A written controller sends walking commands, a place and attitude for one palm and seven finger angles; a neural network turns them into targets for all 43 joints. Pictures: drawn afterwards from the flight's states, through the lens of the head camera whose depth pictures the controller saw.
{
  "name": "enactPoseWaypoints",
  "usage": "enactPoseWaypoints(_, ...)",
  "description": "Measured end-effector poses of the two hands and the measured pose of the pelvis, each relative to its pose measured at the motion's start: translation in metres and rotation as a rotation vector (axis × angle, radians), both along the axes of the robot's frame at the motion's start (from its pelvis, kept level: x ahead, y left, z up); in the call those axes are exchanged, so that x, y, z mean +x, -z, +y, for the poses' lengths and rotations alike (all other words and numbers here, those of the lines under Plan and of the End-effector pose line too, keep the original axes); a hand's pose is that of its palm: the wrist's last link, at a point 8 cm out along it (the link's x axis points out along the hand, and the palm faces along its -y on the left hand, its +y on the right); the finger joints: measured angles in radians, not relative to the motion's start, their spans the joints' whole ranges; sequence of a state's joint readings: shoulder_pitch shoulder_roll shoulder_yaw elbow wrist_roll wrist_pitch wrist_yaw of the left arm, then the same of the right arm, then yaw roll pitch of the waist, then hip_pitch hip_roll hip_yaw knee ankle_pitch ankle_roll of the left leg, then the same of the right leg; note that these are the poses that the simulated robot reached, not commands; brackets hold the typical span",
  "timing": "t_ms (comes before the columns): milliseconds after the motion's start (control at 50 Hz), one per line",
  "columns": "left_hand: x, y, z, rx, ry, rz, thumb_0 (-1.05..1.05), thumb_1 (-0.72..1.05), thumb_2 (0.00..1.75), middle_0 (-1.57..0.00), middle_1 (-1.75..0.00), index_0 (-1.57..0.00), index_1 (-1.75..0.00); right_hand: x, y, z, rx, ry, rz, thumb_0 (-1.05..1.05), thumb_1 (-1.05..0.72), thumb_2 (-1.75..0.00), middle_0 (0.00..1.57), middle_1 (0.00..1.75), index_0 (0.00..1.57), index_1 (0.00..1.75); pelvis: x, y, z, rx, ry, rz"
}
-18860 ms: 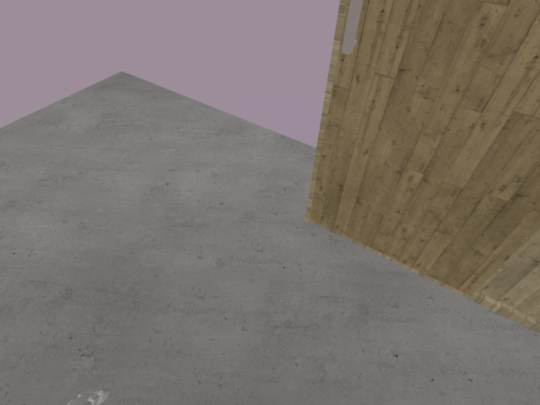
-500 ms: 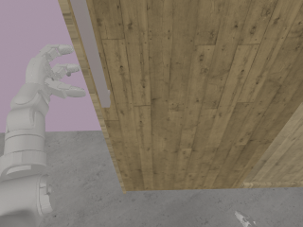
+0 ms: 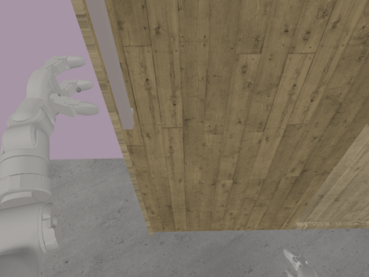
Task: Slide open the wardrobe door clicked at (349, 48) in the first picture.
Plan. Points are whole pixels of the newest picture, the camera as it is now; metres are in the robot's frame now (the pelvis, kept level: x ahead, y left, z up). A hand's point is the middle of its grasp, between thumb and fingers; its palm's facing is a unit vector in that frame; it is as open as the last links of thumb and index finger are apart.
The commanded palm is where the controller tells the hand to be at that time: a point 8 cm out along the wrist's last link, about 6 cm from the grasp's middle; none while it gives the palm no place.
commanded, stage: move the hooked fingers beside the handle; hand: left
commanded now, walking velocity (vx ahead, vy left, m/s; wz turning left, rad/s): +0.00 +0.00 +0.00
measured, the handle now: (117, 68) +0.48 +0.16 +0.24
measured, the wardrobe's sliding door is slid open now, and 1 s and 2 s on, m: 0.00 0.00 0.00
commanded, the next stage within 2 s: feel for the door with the fingertips in 0.24 s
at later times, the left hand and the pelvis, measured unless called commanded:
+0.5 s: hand (85, 88) +0.41 +0.21 +0.24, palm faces +0.03 -1.00 -0.02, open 14.0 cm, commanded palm +0.38 +0.26 +0.23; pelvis +0.00 +0.01 +0.00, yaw +0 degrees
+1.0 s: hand (105, 85) +0.42 +0.18 +0.24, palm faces +0.06 -1.00 -0.01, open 14.0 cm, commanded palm +0.40 +0.24 +0.23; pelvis +0.00 +0.00 +0.00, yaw +0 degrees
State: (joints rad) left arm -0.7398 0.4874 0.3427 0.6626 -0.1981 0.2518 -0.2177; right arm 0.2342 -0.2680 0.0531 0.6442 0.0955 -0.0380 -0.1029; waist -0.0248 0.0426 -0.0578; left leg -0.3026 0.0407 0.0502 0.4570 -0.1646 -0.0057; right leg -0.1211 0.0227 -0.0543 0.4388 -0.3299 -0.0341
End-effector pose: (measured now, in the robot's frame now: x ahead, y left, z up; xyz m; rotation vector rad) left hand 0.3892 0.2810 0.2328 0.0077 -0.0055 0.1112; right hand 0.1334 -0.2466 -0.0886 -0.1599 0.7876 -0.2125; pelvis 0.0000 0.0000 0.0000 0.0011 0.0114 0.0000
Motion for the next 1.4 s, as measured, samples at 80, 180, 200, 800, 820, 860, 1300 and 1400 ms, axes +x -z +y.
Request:
enactPoseWaypoints(80, -0.004, -0.002, 0.006, 0.033, 0.014, -0.028, -0.01, -0.49, 0.30, -0.30, -1.20, -0.30, -1.20, -0.011, 0.005, -0.003, -0.008, 0.013, 0.038, 0.01, -0.90, -0.90, 0.20, 0.30, 0.20, 0.30, 0.001, 0.000, 0.002, -0.002, -0.002, -0.001)
enactPoseWaypoints(180, -0.008, -0.005, -0.001, 0.022, 0.074, -0.062, -0.01, -0.50, 0.30, -0.30, -1.20, -0.29, -1.20, -0.018, 0.008, -0.005, -0.020, 0.016, 0.067, 0.02, -0.90, -0.90, 0.20, 0.30, 0.20, 0.30, 0.002, 0.000, 0.006, -0.003, -0.005, -0.006)
enactPoseWaypoints(200, -0.008, -0.005, -0.002, 0.016, 0.081, -0.060, -0.01, -0.50, 0.30, -0.30, -1.20, -0.29, -1.20, -0.018, 0.008, -0.004, -0.020, 0.016, 0.066, 0.02, -0.90, -0.90, 0.20, 0.30, 0.20, 0.30, 0.002, 0.000, 0.006, -0.003, -0.005, -0.006)
enactPoseWaypoints(800, -0.001, -0.001, -0.053, 0.006, 0.047, -0.039, -0.01, -0.50, 0.30, -0.30, -1.20, -0.29, -1.20, 0.000, 0.003, 0.021, 0.024, -0.035, 0.008, 0.02, -0.90, -0.90, 0.20, 0.30, 0.20, 0.30, -0.004, -0.001, 0.010, -0.001, -0.001, -0.024)
enactPoseWaypoints(820, -0.001, -0.002, -0.054, 0.008, 0.046, -0.043, -0.01, -0.50, 0.30, -0.30, -1.20, -0.29, -1.20, 0.000, 0.003, 0.021, 0.023, -0.036, 0.011, 0.02, -0.90, -0.90, 0.20, 0.30, 0.20, 0.30, -0.004, -0.001, 0.009, -0.001, -0.002, -0.024)
enactPoseWaypoints(860, 0.001, -0.004, -0.055, 0.011, 0.045, -0.041, -0.01, -0.50, 0.30, -0.30, -1.20, -0.29, -1.20, -0.001, 0.004, 0.018, 0.019, -0.035, 0.020, 0.02, -0.90, -0.90, 0.20, 0.30, 0.20, 0.30, -0.003, -0.001, 0.007, -0.001, -0.003, -0.026)
enactPoseWaypoints(1300, 0.028, 0.003, -0.042, 0.010, 0.047, -0.003, -0.01, -0.50, 0.30, -0.32, -1.22, -0.32, -1.21, -0.031, 0.015, -0.021, -0.030, 0.044, 0.130, 0.01, -0.90, -0.90, 0.20, 0.30, 0.20, 0.30, 0.006, 0.000, -0.004, 0.003, -0.005, 0.009)
enactPoseWaypoints(1400, 0.030, 0.003, -0.041, 0.005, 0.052, -0.007, -0.01, -0.50, 0.30, -0.34, -1.23, -0.33, -1.23, -0.031, 0.017, -0.019, -0.025, 0.041, 0.133, 0.01, -0.90, -0.90, 0.20, 0.30, 0.20, 0.30, 0.008, 0.000, -0.004, 0.003, -0.007, 0.014)
